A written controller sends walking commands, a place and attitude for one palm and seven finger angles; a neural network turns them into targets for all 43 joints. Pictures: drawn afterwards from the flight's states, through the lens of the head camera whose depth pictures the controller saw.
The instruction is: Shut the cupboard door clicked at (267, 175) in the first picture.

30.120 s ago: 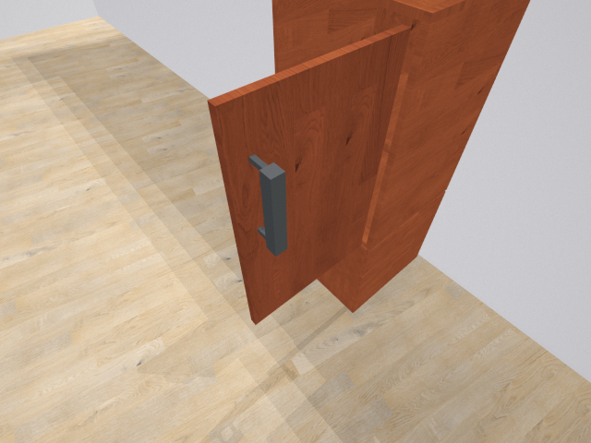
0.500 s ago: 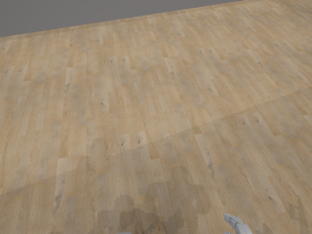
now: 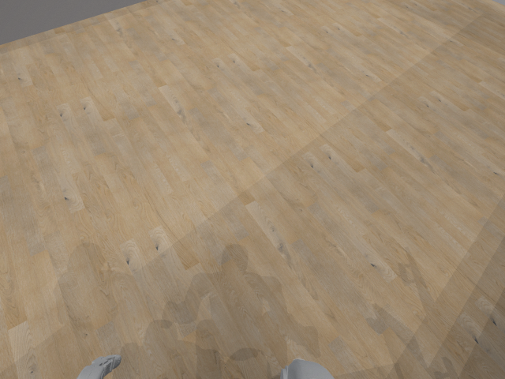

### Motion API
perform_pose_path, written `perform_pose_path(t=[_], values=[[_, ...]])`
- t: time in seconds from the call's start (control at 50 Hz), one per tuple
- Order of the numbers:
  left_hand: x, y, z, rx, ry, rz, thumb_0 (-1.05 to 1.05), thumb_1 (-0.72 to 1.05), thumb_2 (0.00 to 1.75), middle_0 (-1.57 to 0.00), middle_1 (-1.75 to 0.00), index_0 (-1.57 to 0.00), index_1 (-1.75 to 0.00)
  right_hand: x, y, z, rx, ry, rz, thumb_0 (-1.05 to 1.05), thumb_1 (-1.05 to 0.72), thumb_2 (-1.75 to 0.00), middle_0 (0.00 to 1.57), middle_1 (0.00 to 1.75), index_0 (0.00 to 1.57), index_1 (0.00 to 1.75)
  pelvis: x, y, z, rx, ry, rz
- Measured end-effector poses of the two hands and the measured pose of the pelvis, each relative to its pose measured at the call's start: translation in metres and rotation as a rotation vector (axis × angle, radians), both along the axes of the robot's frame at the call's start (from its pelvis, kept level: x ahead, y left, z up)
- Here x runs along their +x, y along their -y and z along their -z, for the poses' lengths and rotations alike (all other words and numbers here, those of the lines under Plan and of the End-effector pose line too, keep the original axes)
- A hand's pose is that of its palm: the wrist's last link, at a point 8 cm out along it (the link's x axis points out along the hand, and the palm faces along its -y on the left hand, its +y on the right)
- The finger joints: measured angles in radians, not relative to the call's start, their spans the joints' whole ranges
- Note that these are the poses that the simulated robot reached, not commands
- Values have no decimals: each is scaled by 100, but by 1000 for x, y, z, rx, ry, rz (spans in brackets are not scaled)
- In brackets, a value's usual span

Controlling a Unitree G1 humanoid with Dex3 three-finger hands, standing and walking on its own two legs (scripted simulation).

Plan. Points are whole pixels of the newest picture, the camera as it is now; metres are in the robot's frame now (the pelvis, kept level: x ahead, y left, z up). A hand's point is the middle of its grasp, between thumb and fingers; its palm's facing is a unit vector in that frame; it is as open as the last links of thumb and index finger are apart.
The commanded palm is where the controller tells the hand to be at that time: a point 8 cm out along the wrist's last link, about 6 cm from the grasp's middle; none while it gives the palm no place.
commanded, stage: turn to face it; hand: left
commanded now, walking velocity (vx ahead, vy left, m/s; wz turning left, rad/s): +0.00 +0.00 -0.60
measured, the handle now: out of the picture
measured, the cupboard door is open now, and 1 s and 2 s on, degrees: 55 55 55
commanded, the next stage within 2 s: none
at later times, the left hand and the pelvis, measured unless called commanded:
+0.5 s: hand (176, 347) +0.18 +0.14 -0.17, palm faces -0.28 -0.94 -0.21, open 7.4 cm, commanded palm none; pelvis +0.04 -0.01 -0.01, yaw -17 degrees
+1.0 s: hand (203, 304) +0.26 +0.10 -0.16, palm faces -0.53 -0.80 -0.29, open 7.4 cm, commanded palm none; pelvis +0.06 -0.02 -0.02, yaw -34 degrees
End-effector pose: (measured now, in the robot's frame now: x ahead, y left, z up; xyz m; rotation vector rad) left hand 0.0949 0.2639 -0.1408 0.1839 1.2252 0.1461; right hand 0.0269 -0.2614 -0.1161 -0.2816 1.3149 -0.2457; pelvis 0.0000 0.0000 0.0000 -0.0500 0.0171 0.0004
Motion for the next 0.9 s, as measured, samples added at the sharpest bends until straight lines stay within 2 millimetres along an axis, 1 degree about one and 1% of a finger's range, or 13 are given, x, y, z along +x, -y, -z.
perform_pose_path(t=[0.06, 0.12, 0.16, 0.2, 0.26, 0.34, 0.4, 0.48, 0.56, 0.62, 0.72, 0.82, 0.9], values=[[48, 8, -9, 18, 72, 83, 1, 91, 89, -19, -30, -20, -30, -27, 6, 4, 11, -44, 70, 0, -90, -90, 20, 30, 20, 30, 5, 5, 2, 3, 7, 43], [91, 25, -18, 37, 140, 166, 1, 91, 90, -19, -30, -20, -30, -49, 13, 15, 35, -79, 137, 0, -90, -90, 20, 30, 20, 30, 12, 13, 7, 10, 14, 84], [114, 39, -21, 50, 192, 211, 0, 91, 90, -19, -30, -20, -30, -59, 18, 26, 59, -94, 174, 1, -90, -90, 20, 30, 20, 30, 17, 21, 14, 20, 19, 105], [127, 52, -23, 63, 236, 245, 0, 91, 89, -19, -30, -20, -30, -62, 24, 36, 80, -100, 207, 1, -90, -90, 20, 30, 20, 30, 19, 28, 20, 29, 25, 126], [124, 67, -26, 68, 216, 277, 0, 91, 89, -19, -30, -20, -30, -49, 29, 39, 91, -64, 238, 1, -90, -90, 20, 30, 20, 30, 21, 31, 16, 37, 34, 160], [110, 79, -24, 52, 127, 310, 0, 91, 89, -19, -30, -20, -30, -18, 28, 31, 110, 45, 248, 1, -91, -90, 20, 30, 20, 30, 25, 31, 8, 53, 27, 204], [102, 83, -19, 24, 82, 318, 0, 90, 89, -20, -30, -20, -30, 3, 25, 25, 113, 107, 247, 1, -91, -90, 20, 30, 20, 30, 30, 28, 5, 59, 19, 233], [95, 78, -9, -10, 38, 315, 0, 90, 89, -20, -30, -21, -30, 25, 17, 18, 96, 157, 252, 1, -90, -90, 20, 30, 20, 30, 38, 18, 5, 59, 10, 277], [97, 61, 9, -31, -5, 309, 1, 90, 89, -20, -30, -21, -30, 38, 8, 14, 48, 209, 264, 0, -90, -90, 20, 30, 20, 30, 50, 3, 14, 36, -5, 327], [104, 50, 15, -24, -34, 331, 1, 90, 89, -20, -30, -21, -30, 34, -1, 8, 27, 208, 274, 0, -90, -90, 20, 30, 20, 30, 54, -2, 14, 36, 7, 373], [125, 46, 4, -12, -45, 382, 1, 91, 89, -20, -30, -20, -30, 12, -9, 0, 22, 169, 331, 0, -90, -90, 20, 30, 21, 30, 58, -2, 3, 11, 15, 436], [153, 65, -6, 13, -15, 474, 1, 91, 89, -19, -30, -20, -30, -22, -5, 8, 37, 139, 431, 0, -90, -90, 20, 30, 21, 30, 58, 4, 3, 4, 17, 505], [175, 93, -7, 40, 52, 558, 1, 91, 89, -19, -30, -20, -30, -54, 7, 30, 59, 115, 518, 0, -90, -90, 20, 30, 21, 30, 56, 19, 17, 30, 20, 553]])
